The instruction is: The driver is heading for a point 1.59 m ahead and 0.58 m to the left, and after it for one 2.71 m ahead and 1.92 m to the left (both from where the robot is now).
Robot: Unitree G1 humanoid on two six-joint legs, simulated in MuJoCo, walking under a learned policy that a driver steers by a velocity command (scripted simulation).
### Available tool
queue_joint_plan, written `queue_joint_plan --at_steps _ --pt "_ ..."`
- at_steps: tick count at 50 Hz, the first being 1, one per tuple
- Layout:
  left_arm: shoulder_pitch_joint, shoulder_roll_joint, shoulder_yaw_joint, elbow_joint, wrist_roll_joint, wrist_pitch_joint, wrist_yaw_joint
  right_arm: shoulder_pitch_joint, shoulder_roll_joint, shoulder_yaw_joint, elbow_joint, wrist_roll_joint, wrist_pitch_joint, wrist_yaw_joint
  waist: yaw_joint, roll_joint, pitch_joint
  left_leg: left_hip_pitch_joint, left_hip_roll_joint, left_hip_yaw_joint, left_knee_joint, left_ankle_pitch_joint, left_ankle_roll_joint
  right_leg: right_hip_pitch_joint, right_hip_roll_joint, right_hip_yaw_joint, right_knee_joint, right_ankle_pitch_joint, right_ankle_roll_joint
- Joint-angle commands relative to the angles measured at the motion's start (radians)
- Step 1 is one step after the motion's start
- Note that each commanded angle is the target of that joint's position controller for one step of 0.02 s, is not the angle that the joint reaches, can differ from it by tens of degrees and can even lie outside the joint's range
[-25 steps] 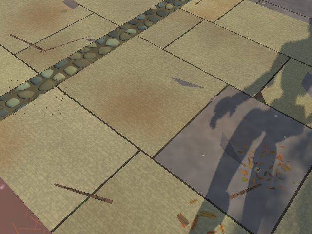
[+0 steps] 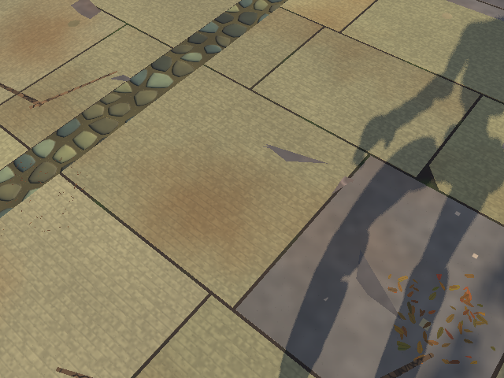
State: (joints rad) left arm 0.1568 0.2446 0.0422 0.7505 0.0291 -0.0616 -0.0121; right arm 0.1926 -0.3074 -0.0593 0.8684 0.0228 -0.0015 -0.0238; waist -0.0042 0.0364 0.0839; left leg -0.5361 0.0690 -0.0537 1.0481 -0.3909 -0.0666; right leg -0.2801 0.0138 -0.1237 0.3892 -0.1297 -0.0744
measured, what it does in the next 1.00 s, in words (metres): steps on the spot, turning left: left foot, then right foot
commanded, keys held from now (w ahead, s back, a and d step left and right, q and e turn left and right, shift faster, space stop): q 0.80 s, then no key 0.20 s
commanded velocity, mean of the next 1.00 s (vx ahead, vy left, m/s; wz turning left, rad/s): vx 0.03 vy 0.00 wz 0.49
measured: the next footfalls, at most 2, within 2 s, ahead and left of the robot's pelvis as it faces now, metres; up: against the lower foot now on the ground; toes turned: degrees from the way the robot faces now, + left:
left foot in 0.28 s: +0.11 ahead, +0.15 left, +0.00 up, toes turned +13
right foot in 0.74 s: +0.19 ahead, -0.06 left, +0.00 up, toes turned +32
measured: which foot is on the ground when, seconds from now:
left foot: up 0.00-0.26, down 0.28-0.74, up 0.76-1.00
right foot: down 0.00-0.28, up 0.30-0.72, down 0.74-1.00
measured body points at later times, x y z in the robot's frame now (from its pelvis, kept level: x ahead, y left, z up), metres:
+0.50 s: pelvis +0.07 +0.05 +0.00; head +0.12 +0.09 +0.45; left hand +0.16 +0.37 -0.12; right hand +0.28 -0.20 -0.09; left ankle +0.07 +0.14 -0.74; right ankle +0.11 -0.10 -0.67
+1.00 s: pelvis +0.09 +0.02 +0.00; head +0.14 +0.02 +0.45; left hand +0.04 +0.32 -0.10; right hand +0.37 -0.16 -0.11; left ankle +0.00 +0.14 -0.68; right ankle +0.16 -0.08 -0.74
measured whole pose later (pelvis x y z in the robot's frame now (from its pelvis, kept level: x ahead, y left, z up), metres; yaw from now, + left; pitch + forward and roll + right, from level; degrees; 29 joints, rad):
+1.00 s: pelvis +0.09 +0.02 +0.00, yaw +32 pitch +1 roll +1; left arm 0.16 0.26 0.06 0.80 0.01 0.00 0.03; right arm 0.16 -0.34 -0.09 0.72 0.01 0.06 -0.04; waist 0.02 0.03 0.07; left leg -0.43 -0.03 -0.11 0.95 -0.44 -0.09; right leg -0.21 -0.03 -0.02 0.42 -0.22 -0.01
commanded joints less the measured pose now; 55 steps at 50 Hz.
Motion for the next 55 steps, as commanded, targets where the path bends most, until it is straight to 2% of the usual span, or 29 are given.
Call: queue_joint_plan --at_steps 1,6,10,12,13,14,15,16,17,18,19,20,22,26,30,33,35,36,37,38,39,40,41,42,43,46,50,53,55 --pt "-0.064 0.153 0.044 -0.050 -0.002 -0.010 0.024 0.095 -0.047 -0.016 -0.046 -0.010 0.021 -0.009 -0.035 -0.138 -0.159 0.093 0.034 0.014 -0.091 0.130 -0.013 0.051 -0.279 0.071 -0.150 0.481 -0.174" --pt "-0.056 0.176 0.053 -0.018 -0.012 0.031 0.047 -0.009 -0.060 -0.025 -0.110 -0.011 0.033 0.016 0.007 -0.128 -0.134 0.079 0.037 0.054 -0.230 0.172 0.007 0.116 -0.314 0.042 -0.158 0.252 -0.166" --pt "-0.054 0.201 0.066 -0.004 -0.035 0.057 0.046 -0.046 -0.068 -0.037 -0.156 -0.010 0.046 0.038 0.012 -0.138 -0.119 0.078 0.017 0.091 -0.327 0.076 0.044 0.194 -0.361 0.054 -0.073 0.261 -0.139" --pt "-0.069 0.202 0.069 0.001 -0.054 0.064 0.049 -0.015 -0.063 -0.043 -0.158 -0.008 0.045 0.047 -0.018 -0.132 -0.128 0.160 -0.016 0.129 -0.475 0.155 0.080 0.203 -0.345 0.026 0.025 0.290 -0.087" --pt "-0.029 0.186 0.068 0.020 -0.057 0.066 0.048 0.017 -0.083 -0.052 -0.153 -0.013 0.041 0.043 -0.028 -0.098 -0.141 0.246 -0.037 0.115 -0.579 0.290 0.110 0.178 -0.303 -0.007 0.116 0.258 -0.032" --pt "0.011 0.157 0.062 0.025 -0.033 0.062 0.044 0.071 -0.179 -0.083 -0.150 -0.014 0.035 0.026 -0.027 0.065 -0.178 0.403 0.049 -0.044 -0.644 0.660 0.169 0.059 -0.209 -0.076 0.330 0.108 0.051" --pt "-0.041 0.106 0.043 -0.032 0.011 0.057 0.039 0.095 -0.288 -0.103 -0.163 -0.029 0.032 0.009 -0.015 0.318 -0.189 0.586 0.285 -0.397 -0.625 1.070 0.371 -0.283 -0.031 -0.081 0.629 -0.504 0.153" --pt "-0.099 0.130 0.047 -0.042 -0.003 0.054 0.036 0.126 -0.237 -0.085 -0.168 -0.047 0.011 0.021 -0.071 0.183 -0.307 0.609 0.326 -0.455 -0.647 1.005 0.473 -0.343 0.000 0.126 0.797 -0.605 0.151" --pt "-0.125 0.153 0.054 -0.044 -0.032 0.055 0.034 0.084 -0.213 -0.080 -0.174 -0.041 -0.007 0.026 -0.059 0.113 -0.270 0.594 0.276 -0.366 -0.657 0.929 0.435 -0.384 -0.020 0.168 0.842 -0.535 0.135" --pt "-0.120 0.149 0.057 -0.032 -0.038 0.056 0.041 0.030 -0.189 -0.077 -0.180 -0.022 -0.016 0.020 -0.033 0.066 -0.234 0.569 0.221 -0.301 -0.654 0.828 0.374 -0.408 -0.040 0.183 0.814 -0.449 0.126" --pt "-0.123 0.161 0.062 -0.025 -0.029 0.058 0.050 -0.012 -0.156 -0.067 -0.188 -0.003 -0.014 0.012 -0.020 0.039 -0.209 0.541 0.198 -0.276 -0.659 0.772 0.336 -0.413 -0.053 0.191 0.773 -0.387 0.128" --pt "-0.120 0.168 0.066 -0.024 -0.025 0.061 0.055 -0.038 -0.142 -0.060 -0.195 0.002 -0.007 0.003 -0.001 0.049 -0.205 0.491 0.175 -0.253 -0.670 0.755 0.321 -0.366 -0.052 0.193 0.747 -0.342 0.132" --pt "-0.097 0.146 0.063 -0.020 -0.029 0.061 0.055 -0.040 -0.150 -0.061 -0.203 -0.011 0.003 -0.006 0.011 0.068 -0.220 0.468 0.149 -0.236 -0.677 0.762 0.316 -0.312 -0.026 0.185 0.687 -0.286 0.143" --pt "-0.112 0.122 0.053 -0.020 -0.032 0.062 0.054 -0.032 -0.177 -0.071 -0.206 -0.008 0.014 -0.018 -0.005 0.078 -0.216 0.449 0.128 -0.257 -0.677 0.658 0.308 -0.252 -0.005 0.195 0.494 -0.239 0.165" --pt "-0.114 0.133 0.055 -0.019 -0.036 0.060 0.046 -0.059 -0.183 -0.071 -0.215 -0.012 0.026 -0.015 -0.015 0.110 -0.188 0.367 0.109 -0.319 -0.687 0.492 0.298 -0.161 0.014 0.203 0.375 -0.221 0.164" --pt "-0.099 0.144 0.059 -0.020 -0.040 0.046 0.034 -0.075 -0.179 -0.068 -0.220 -0.011 0.033 -0.009 -0.016 0.131 -0.179 0.367 0.099 -0.388 -0.667 0.471 0.287 -0.112 0.026 0.208 0.274 -0.233 0.148" --pt "-0.053 0.147 0.062 -0.010 -0.041 0.034 0.024 -0.100 -0.173 -0.063 -0.228 -0.004 0.040 -0.011 0.011 0.134 -0.183 0.364 0.076 -0.416 -0.629 0.486 0.262 -0.037 0.032 0.199 0.130 -0.171 0.129" --pt "-0.012 0.150 0.066 0.004 -0.040 0.028 0.019 -0.115 -0.167 -0.060 -0.235 0.003 0.045 -0.015 0.038 0.127 -0.183 0.337 0.046 -0.409 -0.600 0.447 0.230 0.042 0.026 0.185 0.001 -0.063 0.114" --pt "0.017 0.192 0.078 0.011 -0.030 0.028 0.021 -0.097 -0.137 -0.051 -0.240 0.001 0.048 -0.019 0.033 0.071 -0.195 0.257 -0.004 -0.372 -0.531 0.307 0.180 0.152 -0.070 0.247 -0.054 0.022 0.080" --pt "0.006 0.255 0.087 -0.002 -0.016 0.037 0.032 -0.031 -0.075 -0.035 -0.234 -0.014 0.047 -0.016 -0.020 -0.173 -0.208 0.116 -0.136 -0.207 -0.297 -0.047 0.119 0.249 -0.292 0.448 -0.073 0.212 -0.005" --pt "-0.007 0.277 0.088 -0.008 0.022 0.038 0.026 -0.039 -0.139 -0.058 -0.262 -0.006 0.035 -0.014 -0.019 -0.331 -0.158 -0.037 -0.204 -0.113 -0.103 -0.281 0.072 0.168 -0.429 0.650 -0.104 0.314 -0.178" --pt "-0.056 0.223 0.073 -0.036 0.016 0.033 0.028 -0.017 -0.212 -0.081 -0.238 -0.011 0.031 -0.013 -0.028 -0.222 -0.141 -0.039 -0.137 -0.139 0.057 -0.226 0.047 0.144 -0.420 0.591 -0.102 0.287 -0.203" --pt "-0.096 0.177 0.062 -0.042 0.003 0.032 0.032 -0.006 -0.219 -0.090 -0.214 -0.006 0.036 -0.012 -0.038 -0.172 -0.122 -0.035 -0.133 -0.131 0.113 -0.158 0.033 0.126 -0.347 0.484 -0.085 0.250 -0.160" --pt "-0.110 0.165 0.056 -0.048 -0.011 0.033 0.034 0.011 -0.185 -0.085 -0.191 -0.008 0.047 -0.018 -0.042 -0.146 -0.113 -0.038 -0.131 -0.121 0.147 -0.112 0.014 0.134 -0.288 0.409 -0.075 0.203 -0.124" --pt "-0.105 0.160 0.052 -0.042 -0.026 0.034 0.037 0.007 -0.157 -0.078 -0.192 -0.012 0.054 -0.018 -0.029 -0.150 -0.099 -0.058 -0.134 -0.122 0.173 -0.075 -0.003 0.146 -0.275 0.382 -0.070 0.229 -0.126" --pt "-0.040 0.165 0.048 -0.020 -0.022 0.044 0.046 -0.045 -0.100 -0.054 -0.216 0.000 0.050 -0.016 0.010 -0.184 -0.110 -0.042 -0.131 -0.071 0.052 -0.039 -0.027 0.204 -0.241 0.304 -0.069 0.285 -0.144" --pt "-0.036 0.199 0.055 -0.008 -0.027 0.054 0.043 -0.081 -0.057 -0.024 -0.231 -0.014 0.044 -0.008 0.035 -0.219 -0.145 0.123 -0.072 -0.002 -0.242 -0.060 -0.031 0.213 -0.254 0.269 -0.054 0.313 -0.149" --pt "-0.019 0.220 0.056 0.011 -0.042 0.063 0.033 -0.046 -0.078 -0.026 -0.208 -0.009 0.044 -0.001 0.033 -0.229 -0.142 0.250 -0.082 0.057 -0.457 0.035 -0.012 0.182 -0.255 0.272 -0.025 0.328 -0.142" --pt "0.002 0.195 0.044 0.033 -0.056 0.062 0.030 0.012 -0.083 -0.029 -0.174 -0.015 0.042 0.005 -0.002 -0.191 -0.128 0.404 -0.090 0.066 -0.732 0.257 0.040 0.118 -0.226 0.251 0.016 0.266 -0.082"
